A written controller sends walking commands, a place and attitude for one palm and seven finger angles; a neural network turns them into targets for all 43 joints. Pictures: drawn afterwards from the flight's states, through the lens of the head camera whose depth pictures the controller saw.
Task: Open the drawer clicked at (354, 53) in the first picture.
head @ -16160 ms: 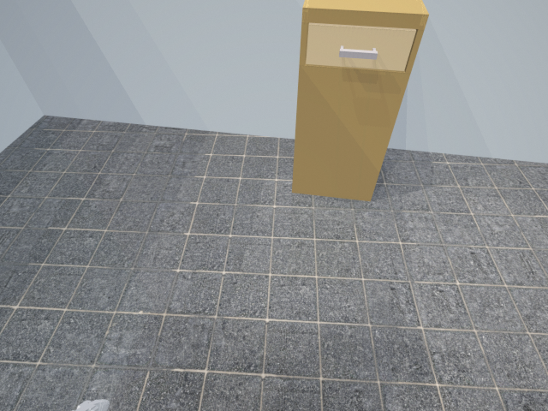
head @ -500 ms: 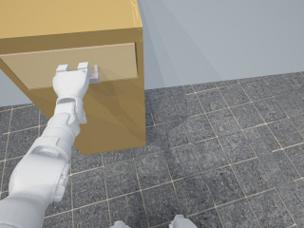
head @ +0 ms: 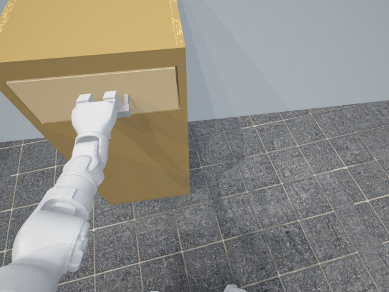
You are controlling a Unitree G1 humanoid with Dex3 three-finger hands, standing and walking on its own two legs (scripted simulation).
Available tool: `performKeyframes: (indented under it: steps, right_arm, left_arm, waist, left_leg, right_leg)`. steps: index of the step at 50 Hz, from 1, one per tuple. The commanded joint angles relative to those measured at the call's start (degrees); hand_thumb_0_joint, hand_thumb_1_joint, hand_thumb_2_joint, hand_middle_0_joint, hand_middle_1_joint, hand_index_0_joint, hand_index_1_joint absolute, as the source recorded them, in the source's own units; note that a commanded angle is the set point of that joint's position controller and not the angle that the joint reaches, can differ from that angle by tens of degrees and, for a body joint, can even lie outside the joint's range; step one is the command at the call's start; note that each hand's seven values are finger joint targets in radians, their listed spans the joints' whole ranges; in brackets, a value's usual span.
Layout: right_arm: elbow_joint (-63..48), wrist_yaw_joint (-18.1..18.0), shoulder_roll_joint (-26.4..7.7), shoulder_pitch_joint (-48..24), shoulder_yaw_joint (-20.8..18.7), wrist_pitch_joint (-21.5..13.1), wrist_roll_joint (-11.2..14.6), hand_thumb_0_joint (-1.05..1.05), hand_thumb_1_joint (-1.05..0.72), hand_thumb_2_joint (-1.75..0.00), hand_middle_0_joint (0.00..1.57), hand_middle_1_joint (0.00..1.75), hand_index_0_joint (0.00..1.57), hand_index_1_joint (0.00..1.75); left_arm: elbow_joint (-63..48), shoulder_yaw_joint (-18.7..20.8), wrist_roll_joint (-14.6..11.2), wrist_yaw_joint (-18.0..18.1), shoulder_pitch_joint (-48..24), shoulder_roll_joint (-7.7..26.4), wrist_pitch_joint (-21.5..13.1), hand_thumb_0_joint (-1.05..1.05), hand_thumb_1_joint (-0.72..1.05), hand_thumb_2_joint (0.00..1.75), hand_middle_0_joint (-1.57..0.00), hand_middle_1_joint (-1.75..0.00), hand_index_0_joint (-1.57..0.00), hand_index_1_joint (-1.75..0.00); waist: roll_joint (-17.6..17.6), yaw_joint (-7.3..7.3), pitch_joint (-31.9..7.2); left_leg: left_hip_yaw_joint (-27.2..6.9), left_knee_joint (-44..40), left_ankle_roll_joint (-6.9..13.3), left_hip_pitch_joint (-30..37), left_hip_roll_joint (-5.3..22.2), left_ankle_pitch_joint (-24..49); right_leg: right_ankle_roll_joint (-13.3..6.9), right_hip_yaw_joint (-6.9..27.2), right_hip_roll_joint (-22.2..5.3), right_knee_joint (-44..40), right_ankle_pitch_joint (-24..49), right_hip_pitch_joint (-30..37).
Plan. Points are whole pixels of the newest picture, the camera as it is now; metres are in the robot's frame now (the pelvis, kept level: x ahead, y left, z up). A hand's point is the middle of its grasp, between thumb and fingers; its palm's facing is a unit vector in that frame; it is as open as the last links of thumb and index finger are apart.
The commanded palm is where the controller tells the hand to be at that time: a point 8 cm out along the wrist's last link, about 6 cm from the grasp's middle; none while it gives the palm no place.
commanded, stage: close the thumb around the handle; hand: left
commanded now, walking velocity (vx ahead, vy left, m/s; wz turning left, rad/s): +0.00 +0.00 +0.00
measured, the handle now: (102, 106) +0.53 +0.20 +0.03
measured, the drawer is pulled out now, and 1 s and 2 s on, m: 0.00 0.09 0.21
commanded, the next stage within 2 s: pull the drawer open in 0.08 s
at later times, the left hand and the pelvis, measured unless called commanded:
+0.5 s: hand (104, 138) +0.45 +0.19 +0.01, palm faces -0.03 -0.03 -1.00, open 6.3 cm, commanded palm +0.40 +0.18 +0.06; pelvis +0.01 +0.00 +0.01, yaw -1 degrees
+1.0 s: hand (102, 167) +0.38 +0.18 +0.01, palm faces -0.01 -0.05 -1.00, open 6.3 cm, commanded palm +0.34 +0.18 +0.06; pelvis +0.01 -0.01 +0.01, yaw +0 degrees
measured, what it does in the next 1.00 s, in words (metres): stands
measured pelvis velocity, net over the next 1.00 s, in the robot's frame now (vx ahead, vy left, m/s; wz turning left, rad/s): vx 0.01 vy -0.01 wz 0.00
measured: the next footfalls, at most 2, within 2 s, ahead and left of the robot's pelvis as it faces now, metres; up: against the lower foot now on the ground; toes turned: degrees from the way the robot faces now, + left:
none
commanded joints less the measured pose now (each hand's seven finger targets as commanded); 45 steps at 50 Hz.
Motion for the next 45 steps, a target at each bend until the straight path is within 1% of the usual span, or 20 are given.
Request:
performKeyframes:
  steps: [1,2,6,8,10,13,15,16,23,25,26,28,30,32,34,36,39,40,43,45]
  right_arm:
    - [-3.03,-0.64,-8.46,7.47,-3.27,-0.75,0.21,0.0,-0.9,-0.9,0.2,0.3,0.2,0.3]
    - [-2.88,-0.67,-8.42,7.23,-3.41,-0.72,0.04,0.0,-0.9,-0.9,0.2,0.3,0.2,0.3]
    - [-2.99,-0.77,-8.38,7.29,-3.25,-0.72,0.22,0.0,-0.9,-0.9,0.2,0.3,0.2,0.3]
    - [-2.85,-0.72,-8.3,7.36,-3.29,-0.83,0.2,0.0,-0.9,-0.9,0.2,0.3,0.2,0.3]
    - [-2.83,-0.74,-8.36,7.26,-3.31,-0.9,0.07,0.0,-0.9,-0.9,0.2,0.3,0.2,0.3]
    - [-3.6,-0.64,-8.13,6.76,-3.35,-0.85,0.23,0.0,-0.9,-0.9,0.2,0.3,0.2,0.3]
    - [-4.11,-0.43,-7.98,6.27,-3.43,-0.87,0.28,0.0,-0.9,-0.9,0.2,0.3,0.2,0.3]
    - [-4.38,-0.34,-8.08,6.18,-3.41,-0.79,0.44,0.0,-0.9,-0.9,0.2,0.3,0.2,0.3]
    - [-5.51,-0.11,-7.99,4.11,-3.47,-0.72,0.86,0.0,-0.9,-0.9,0.2,0.3,0.2,0.3]
    - [-5.79,0.09,-7.92,3.32,-3.53,-0.78,0.85,0.0,-0.9,-0.9,0.2,0.3,0.2,0.3]
    - [-6.05,0.12,-7.84,3.07,-3.56,-0.69,0.93,0.0,-0.9,-0.9,0.2,0.3,0.2,0.3]
    - [-6.44,0.2,-7.72,2.22,-3.49,-0.66,1.0,0.0,-0.9,-0.9,0.2,0.3,0.2,0.3]
    - [-6.61,0.13,-7.9,1.15,-3.27,-0.58,1.11,0.0,-0.9,-0.9,0.2,0.3,0.2,0.3]
    - [-7.21,-0.07,-7.94,0.18,-3.18,-0.56,1.14,0.0,-0.9,-0.9,0.2,0.3,0.2,0.3]
    - [-7.34,-0.29,-7.65,-0.61,-2.9,-0.59,1.29,0.0,-0.9,-0.9,0.2,0.3,0.2,0.3]
    - [-7.88,-0.25,-7.4,-1.65,-2.89,-0.77,1.31,0.0,-0.9,-0.9,0.2,0.3,0.2,0.3]
    - [-8.43,-0.3,-7.22,-2.75,-2.68,-0.82,1.34,0.0,-0.9,-0.9,0.2,0.3,0.2,0.3]
    - [-8.65,-0.38,-7.18,-3.49,-2.53,-0.9,1.34,0.0,-0.9,-0.9,0.2,0.3,0.2,0.3]
    - [-9.03,-0.37,-6.92,-4.4,-2.56,-1.02,1.22,0.0,-0.9,-0.9,0.2,0.3,0.2,0.3]
    - [-9.43,-0.25,-6.67,-5.32,-2.4,-1.23,1.3,0.0,-0.9,-0.9,0.2,0.3,0.2,0.3]
  left_arm:
    - [-9.15,2.08,0.51,1.94,-18.67,9.99,-0.04,0.0,0.9,0.9,-0.4,-1.35,-0.4,-1.35]
    - [-10.09,1.71,0.38,1.89,-20.01,9.55,-0.35,0.0,0.9,0.9,-0.4,-1.35,-0.4,-1.35]
    - [-9.16,2.45,0.51,1.87,-18.44,10.54,-0.28,0.0,0.9,0.9,-0.4,-1.35,-0.4,-1.35]
    - [-9.04,0.87,0.62,1.94,-20.03,8.76,-0.37,0.0,0.9,0.9,-0.4,-1.35,-0.4,-1.35]
    - [-9.21,2.79,0.65,2.1,-18.44,10.78,-0.5,0.0,0.9,0.9,-0.4,-1.35,-0.4,-1.35]
    - [-10.07,2.83,0.43,1.78,-14.4,9.95,-0.61,0.0,0.9,0.9,-0.4,-1.35,-0.4,-1.35]
    - [-11.32,1.36,-0.09,1.5,-11.91,7.49,-0.61,0.0,0.9,0.9,-0.4,-1.35,-0.4,-1.35]
    - [-12.0,2.67,-0.24,1.45,-10.1,8.69,-0.57,0.0,0.9,0.9,-0.4,-1.35,-0.4,-1.35]
    - [-17.3,0.45,-0.67,1.48,-4.19,5.44,0.49,0.0,0.9,0.9,-0.4,-1.35,-0.4,-1.35]
    - [-20.48,-0.04,-0.82,1.71,-2.75,4.6,0.88,0.0,0.9,0.9,-0.4,-1.35,-0.4,-1.35]
    - [-21.07,0.99,-0.81,1.75,-0.34,5.47,1.32,0.0,0.9,0.9,-0.4,-1.35,-0.4,-1.35]
    - [-23.49,-1.42,-1.12,1.62,0.66,2.6,2.02,0.0,0.9,0.9,-0.4,-1.35,-0.4,-1.35]
    - [-24.25,0.18,-1.29,1.69,2.93,4.44,2.68,0.0,0.9,0.9,-0.4,-1.35,-0.4,-1.35]
    - [-26.44,1.05,-1.43,1.65,4.7,5.39,3.01,0.0,0.9,0.9,-0.4,-1.35,-0.4,-1.35]
    - [-26.9,0.31,-1.23,1.69,6.17,4.46,3.46,0.0,0.9,0.9,-0.4,-1.35,-0.4,-1.35]
    - [-30.44,-0.64,-1.1,1.87,6.85,3.51,3.55,0.0,0.9,0.9,-0.4,-1.35,-0.4,-1.35]
    - [-31.5,-0.31,-1.19,1.87,10.57,3.29,4.23,0.0,0.9,0.9,-0.4,-1.35,-0.4,-1.35]
    - [-31.84,-1.73,-1.08,1.88,10.15,1.98,4.48,0.0,0.9,0.9,-0.4,-1.35,-0.4,-1.35]
    - [-35.11,-1.26,-0.72,2.0,12.48,2.42,4.75,0.0,0.9,0.9,-0.4,-1.35,-0.4,-1.35]
    - [-36.17,-3.36,-1.02,1.84,13.47,-0.12,5.03,0.0,0.9,0.9,-0.4,-1.35,-0.4,-1.35]
  waist:
    - [-0.93,0.05,-23.72]
    - [-1.02,-0.36,-24.23]
    - [-1.86,0.01,-23.68]
    - [-1.43,-0.69,-22.85]
    - [-0.95,0.36,-24.27]
    - [-1.49,1.33,-24.92]
    - [-1.31,1.52,-24.16]
    - [-1.57,2.34,-24.44]
    - [-2.59,2.81,-22.83]
    - [-1.73,3.2,-23.2]
    - [-1.9,3.84,-23.48]
    - [-2.23,3.31,-23.06]
    - [-2.82,3.86,-20.86]
    - [-3.38,4.46,-21.61]
    - [-4.08,4.33,-19.32]
    - [-1.89,4.78,-20.26]
    - [-3.3,5.25,-19.2]
    - [-3.35,4.78,-17.83]
    - [-2.1,5.75,-20.44]
    - [-2.44,5.34,-18.37]
  left_leg:
    - [-0.89,-1.17,1.47,16.08,-2.71,35.1]
    - [-0.88,-0.89,1.56,16.54,-2.75,35.92]
    - [-0.72,-1.34,1.6,15.32,-2.95,34.39]
    - [-0.8,-1.37,1.63,15.72,-2.86,33.99]
    - [-0.5,-1.24,1.64,15.63,-3.03,34.46]
    - [-0.47,-1.49,1.65,15.74,-2.96,36.1]
    - [-0.42,-1.8,1.6,16.71,-2.77,36.93]
    - [-0.35,-1.98,1.6,16.7,-2.74,37.16]
    - [-0.56,-3.06,1.61,18.5,-2.4,38.65]
    - [-0.63,-3.18,1.65,19.98,-2.28,40.48]
    - [-0.65,-3.1,1.59,20.03,-2.35,41.43]
    - [-0.91,-3.33,1.61,21.29,-2.18,42.19]
    - [-0.63,-3.8,1.61,20.36,-2.46,40.37]
    - [-0.46,-4.13,1.58,20.03,-2.77,39.74]
    - [-0.51,-4.68,1.55,20.15,-2.72,38.94]
    - [-0.76,-4.67,1.4,21.97,-2.56,40.92]
    - [-0.81,-4.86,1.38,21.93,-2.68,40.09]
    - [-0.76,-4.92,1.38,21.86,-2.77,39.16]
    - [-0.75,-4.71,1.33,23.47,-2.75,41.66]
    - [-0.87,-4.82,1.26,23.55,-2.77,40.51]
  right_leg:
    - [-1.39,-0.86,2.58,-2.47,31.44,13.9]
    - [-1.4,-0.66,2.55,-2.48,32.57,14.22]
    - [-1.37,-0.69,2.53,-2.54,32.53,15.18]
    - [-1.38,-0.83,2.61,-2.7,31.53,13.87]
    - [-1.41,-0.55,2.53,-2.47,32.47,15.19]
    - [-1.39,-0.52,2.42,-2.34,33.85,16.66]
    - [-1.38,-0.78,2.55,-2.78,33.82,16.46]
    - [-1.47,-0.77,2.56,-2.76,33.93,17.25]
    - [-1.51,-1.1,2.67,-3.55,33.69,17.69]
    - [-1.55,-1.14,2.66,-3.7,34.52,17.94]
    - [-1.64,-1.04,2.68,-3.51,35.23,18.85]
    - [-1.53,-1.37,2.67,-3.87,35.2,18.49]
    - [-1.57,-1.31,2.64,-4.3,34.98,19.12]
    - [-1.69,-0.94,2.5,-4.44,36.07,21.22]
    - [-1.57,-1.33,2.51,-4.64,35.18,20.5]
    - [-1.74,-1.34,2.5,-4.43,34.88,20.2]
    - [-1.75,-1.54,2.53,-4.6,34.4,20.64]
    - [-1.71,-1.51,2.52,-4.9,33.89,19.95]
    - [-1.85,-1.23,2.27,-4.35,35.55,21.38]
    - [-1.8,-1.53,2.3,-4.73,34.58,20.36]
